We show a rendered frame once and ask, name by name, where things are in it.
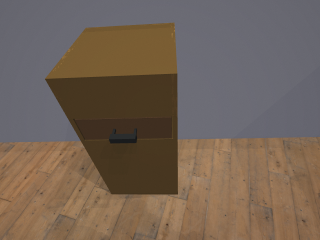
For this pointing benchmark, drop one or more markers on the handle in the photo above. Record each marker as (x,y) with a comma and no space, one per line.
(123,138)

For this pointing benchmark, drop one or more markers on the drawer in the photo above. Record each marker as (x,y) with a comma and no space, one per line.
(147,127)

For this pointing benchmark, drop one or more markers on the cabinet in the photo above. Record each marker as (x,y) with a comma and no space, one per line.
(126,71)

